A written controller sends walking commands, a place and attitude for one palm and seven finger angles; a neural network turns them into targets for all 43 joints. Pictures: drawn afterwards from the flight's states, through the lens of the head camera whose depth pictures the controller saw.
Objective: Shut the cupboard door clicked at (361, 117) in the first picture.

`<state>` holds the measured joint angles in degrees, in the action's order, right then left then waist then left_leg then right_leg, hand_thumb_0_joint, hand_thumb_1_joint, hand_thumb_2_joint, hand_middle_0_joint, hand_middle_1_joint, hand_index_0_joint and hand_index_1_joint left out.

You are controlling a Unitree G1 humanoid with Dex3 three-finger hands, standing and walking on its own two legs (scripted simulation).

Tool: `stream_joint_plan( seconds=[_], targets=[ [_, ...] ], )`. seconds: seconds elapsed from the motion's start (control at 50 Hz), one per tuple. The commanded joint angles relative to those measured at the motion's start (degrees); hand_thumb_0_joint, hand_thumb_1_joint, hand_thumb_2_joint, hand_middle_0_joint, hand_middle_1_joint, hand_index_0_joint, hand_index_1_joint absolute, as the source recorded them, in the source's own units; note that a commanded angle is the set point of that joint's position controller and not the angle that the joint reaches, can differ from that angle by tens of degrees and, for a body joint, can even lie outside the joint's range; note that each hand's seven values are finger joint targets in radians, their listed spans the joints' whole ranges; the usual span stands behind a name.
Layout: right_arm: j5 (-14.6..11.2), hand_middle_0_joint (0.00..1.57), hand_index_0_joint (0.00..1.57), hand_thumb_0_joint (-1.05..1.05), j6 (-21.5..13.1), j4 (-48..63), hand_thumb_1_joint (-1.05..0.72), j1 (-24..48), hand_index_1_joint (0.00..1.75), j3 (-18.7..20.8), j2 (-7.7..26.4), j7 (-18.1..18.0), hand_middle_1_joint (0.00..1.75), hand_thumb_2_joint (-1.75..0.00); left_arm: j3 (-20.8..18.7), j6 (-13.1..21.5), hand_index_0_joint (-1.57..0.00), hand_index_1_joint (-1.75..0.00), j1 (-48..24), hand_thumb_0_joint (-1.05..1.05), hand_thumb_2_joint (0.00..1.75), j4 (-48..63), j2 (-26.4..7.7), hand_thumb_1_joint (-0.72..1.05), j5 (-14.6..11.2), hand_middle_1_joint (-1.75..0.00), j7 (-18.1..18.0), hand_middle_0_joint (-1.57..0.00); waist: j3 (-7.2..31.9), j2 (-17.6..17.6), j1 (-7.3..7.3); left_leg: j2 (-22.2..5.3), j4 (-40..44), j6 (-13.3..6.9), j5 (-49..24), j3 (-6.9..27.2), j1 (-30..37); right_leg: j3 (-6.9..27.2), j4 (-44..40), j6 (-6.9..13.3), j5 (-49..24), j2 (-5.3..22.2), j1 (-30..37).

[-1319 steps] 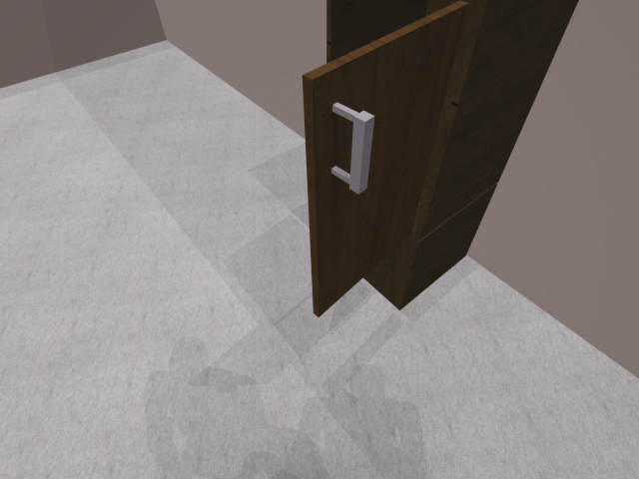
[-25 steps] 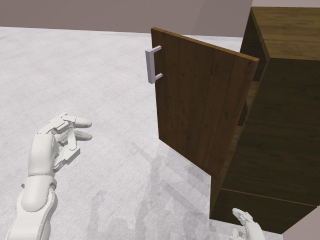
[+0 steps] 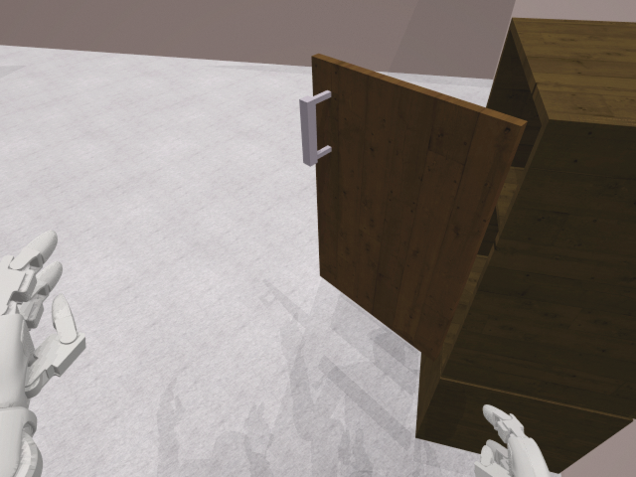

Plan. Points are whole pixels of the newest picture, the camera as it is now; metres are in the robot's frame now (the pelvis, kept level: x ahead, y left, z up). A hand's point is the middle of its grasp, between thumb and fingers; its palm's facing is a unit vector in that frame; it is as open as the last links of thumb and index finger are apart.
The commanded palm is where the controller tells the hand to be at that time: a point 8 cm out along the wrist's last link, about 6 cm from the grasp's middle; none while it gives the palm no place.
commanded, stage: draw the hand back to the body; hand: left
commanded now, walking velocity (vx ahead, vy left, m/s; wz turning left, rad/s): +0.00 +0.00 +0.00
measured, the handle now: (317, 128) +0.67 +0.09 +0.13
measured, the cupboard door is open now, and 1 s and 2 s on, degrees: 59 59 59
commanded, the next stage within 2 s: step back with the hand held close in 0.14 s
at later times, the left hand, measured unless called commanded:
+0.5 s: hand (113, 320) +0.22 +0.25 +0.14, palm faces +0.34 -0.81 -0.48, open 7.4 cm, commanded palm +0.16 +0.29 +0.17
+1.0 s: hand (14, 384) +0.14 +0.30 +0.15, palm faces +0.43 -0.78 -0.46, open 7.4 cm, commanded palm +0.08 +0.33 +0.17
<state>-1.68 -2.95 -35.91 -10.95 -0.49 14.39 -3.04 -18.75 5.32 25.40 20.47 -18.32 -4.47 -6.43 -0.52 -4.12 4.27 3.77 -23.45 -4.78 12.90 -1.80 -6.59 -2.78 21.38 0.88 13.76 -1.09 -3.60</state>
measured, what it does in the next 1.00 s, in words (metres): shifts its weight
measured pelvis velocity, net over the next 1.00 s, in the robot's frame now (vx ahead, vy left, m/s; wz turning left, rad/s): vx -0.06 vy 0.03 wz -0.02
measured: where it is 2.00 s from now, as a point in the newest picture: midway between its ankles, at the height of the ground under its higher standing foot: outside the picture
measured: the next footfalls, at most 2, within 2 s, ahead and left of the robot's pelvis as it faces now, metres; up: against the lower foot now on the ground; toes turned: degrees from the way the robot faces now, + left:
right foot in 1.24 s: -0.15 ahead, -0.11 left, +0.00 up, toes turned +2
left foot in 1.88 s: -0.17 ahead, +0.13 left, +0.00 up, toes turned -7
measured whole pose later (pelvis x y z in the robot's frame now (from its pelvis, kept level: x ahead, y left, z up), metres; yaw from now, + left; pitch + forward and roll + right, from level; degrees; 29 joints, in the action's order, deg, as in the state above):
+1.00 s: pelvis -0.06 +0.03 -0.02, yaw -1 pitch +0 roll -3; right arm -1.4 0.2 -30.7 -13.8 0.0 13.7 -4.7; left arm -24.9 11.4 28.4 27.0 -22.9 -1.6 -7.0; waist -0.7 -1.4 1.2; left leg 3.9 -35.2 -8.1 12.8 -4.3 -22.6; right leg 2.3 36.0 -1.5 16.4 -1.8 -18.2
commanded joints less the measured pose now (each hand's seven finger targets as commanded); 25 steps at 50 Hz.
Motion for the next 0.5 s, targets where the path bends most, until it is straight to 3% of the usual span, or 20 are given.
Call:
stream_joint_plan(
  seconds=[0.0,0.02,0.08,0.14,0.24,0.26,0.28,0.3,0.34,0.44,0.48],
  targets=[
    [0.5,0.20,0.20,0.00,-3.4,9.2,-0.90,6.2,0.30,2.0,5.8,-0.2,0.30,-0.90,-7.9,4.5,-0.20,-0.30,-4.9,0.00,0.90,14.1,-14.0,0.90,-0.1,-0.30,-0.8,-0.20,4.4,-1.4,-0.87,-5.2,5.0,4.4,-7.2,5.7,1.4,3.1,-3.9,1.0,-5.7,0.5,-1.4],
    [0.5,0.20,0.20,0.00,-3.5,9.3,-0.90,6.5,0.30,1.9,5.4,-0.2,0.30,-0.90,-8.0,4.6,-0.20,-0.30,-4.8,0.00,0.90,15.1,-13.9,0.90,-0.1,-0.30,-0.8,-0.20,5.3,-2.3,-0.76,-5.2,4.6,4.4,-8.6,5.1,1.8,3.2,-3.8,0.9,-6.8,0.7,-1.0],
    [0.5,0.20,0.20,0.00,-3.4,9.2,-0.90,6.8,0.30,1.5,4.9,-0.1,0.30,-0.90,-7.7,4.2,-0.20,-0.30,-4.5,0.00,0.90,14.4,-13.2,0.90,-0.1,-0.30,-0.7,-0.20,2.6,-3.4,-0.98,-5.1,4.5,4.5,-9.5,4.7,1.6,3.1,-4.4,1.0,-7.1,0.5,-2.3],
    [0.7,0.20,0.20,0.00,-3.1,9.1,-0.90,6.6,0.30,1.5,5.0,-0.1,0.30,-0.90,-8.0,3.7,-0.20,-0.30,-3.7,0.00,0.90,12.1,-13.0,0.90,-0.4,-0.30,-0.4,-0.20,0.5,-0.8,-1.04,-5.1,4.5,4.2,-9.5,4.3,1.0,3.2,-4.9,0.9,-7.0,0.5,-3.2],
    [0.6,0.20,0.20,0.00,-2.4,9.4,-0.90,6.5,0.30,2.0,5.2,0.0,0.30,-0.90,-7.6,3.6,-0.20,-0.30,-2.8,0.00,0.90,11.2,-12.3,0.90,-0.6,-0.30,0.1,-0.20,2.3,1.7,-1.02,-5.1,3.9,3.6,-11.0,3.5,2.1,3.4,-4.8,0.6,-8.0,0.8,-3.0],
    [-0.3,0.20,0.20,0.00,-1.7,11.9,-0.90,7.2,0.30,2.3,6.6,0.0,0.30,-0.90,-15.0,6.0,-0.20,-0.30,-10.3,0.00,0.90,17.2,-20.7,0.90,-0.1,-0.30,-0.3,-0.20,0.7,-0.5,-2.32,-6.4,1.0,1.5,-5.8,4.6,-2.1,10.6,-6.4,0.7,-11.4,4.3,-6.9],
    [0.2,0.20,0.20,0.00,-1.1,10.4,-0.90,6.4,0.30,2.3,5.8,-0.4,0.30,-0.90,-11.5,6.4,-0.20,-0.30,-4.1,0.00,0.90,11.8,-16.2,0.90,-0.3,-0.30,0.1,-0.20,2.0,2.6,-2.79,-6.2,-0.7,1.4,-5.2,4.9,-1.4,11.3,-6.5,1.1,-12.1,6.2,-7.8],
    [0.4,0.20,0.20,0.00,-0.6,10.7,-0.90,6.9,0.30,2.4,6.0,-0.2,0.30,-0.90,-11.4,6.5,-0.20,-0.30,-3.5,0.00,0.90,12.3,-16.5,0.90,-0.1,-0.30,0.1,-0.20,1.7,2.7,-2.58,-6.1,-1.4,1.5,-5.8,4.8,-1.7,12.1,-6.3,1.1,-15.1,7.1,-8.3],
    [0.3,0.20,0.20,0.00,0.3,11.0,-0.90,6.2,0.30,2.8,6.2,-0.1,0.30,-0.90,-8.3,6.5,-0.20,-0.30,-0.4,0.00,0.90,10.9,-13.4,0.90,0.2,-0.30,0.4,-0.20,4.5,3.8,-3.07,-6.6,-2.6,1.8,-7.8,4.4,-1.2,11.9,-4.2,1.0,-17.0,7.9,-8.7],
    [-0.1,0.20,0.20,0.00,2.2,12.7,-0.90,6.0,0.30,3.8,6.5,-0.8,0.30,-0.90,-11.1,7.2,-0.20,-0.30,2.6,0.00,0.90,14.8,-16.3,0.90,0.3,-0.30,-0.5,-0.20,12.6,3.3,-3.18,-8.3,-3.3,1.8,-20.7,4.1,0.2,9.3,3.1,-0.6,-28.7,6.7,-5.0],
    [-0.2,0.20,0.20,0.00,3.1,13.7,-0.90,5.9,0.30,3.9,6.5,-1.2,0.30,-0.90,-12.7,7.1,-0.20,-0.30,3.6,0.00,0.90,16.6,-17.8,0.90,0.2,-0.30,-0.9,-0.20,13.9,3.8,-3.31,-8.8,-3.8,1.8,-26.0,4.2,0.0,8.6,5.5,-0.9,-32.5,6.0,-4.1]
  ],
)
